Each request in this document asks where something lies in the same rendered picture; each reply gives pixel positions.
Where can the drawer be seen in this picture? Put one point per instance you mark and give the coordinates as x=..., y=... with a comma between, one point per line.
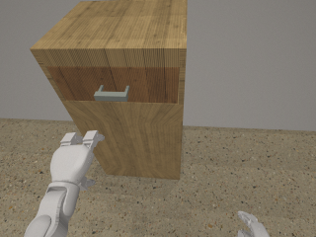
x=146, y=84

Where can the robot left hand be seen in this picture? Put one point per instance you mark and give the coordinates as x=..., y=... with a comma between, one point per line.
x=71, y=161

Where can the left robot forearm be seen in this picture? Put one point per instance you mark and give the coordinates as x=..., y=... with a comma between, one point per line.
x=55, y=209

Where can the robot right hand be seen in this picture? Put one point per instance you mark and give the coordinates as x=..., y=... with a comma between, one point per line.
x=256, y=229

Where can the cabinet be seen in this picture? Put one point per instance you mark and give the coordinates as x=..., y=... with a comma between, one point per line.
x=141, y=139

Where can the handle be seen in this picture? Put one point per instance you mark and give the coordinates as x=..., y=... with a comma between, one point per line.
x=107, y=96

